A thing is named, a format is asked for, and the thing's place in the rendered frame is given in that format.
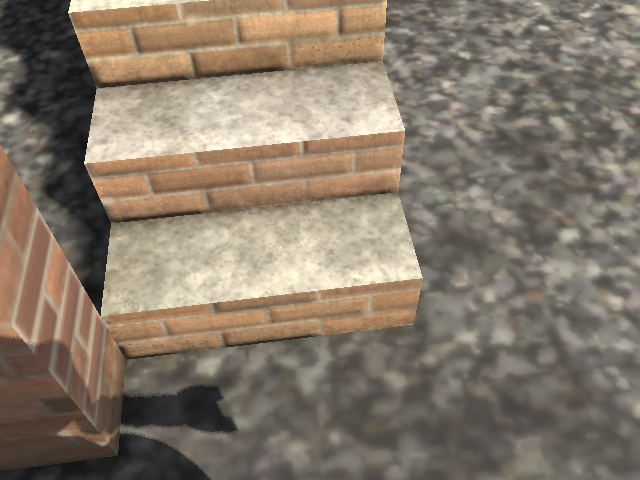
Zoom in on stairs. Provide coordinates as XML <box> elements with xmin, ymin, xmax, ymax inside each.
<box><xmin>68</xmin><ymin>0</ymin><xmax>423</xmax><ymax>360</ymax></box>

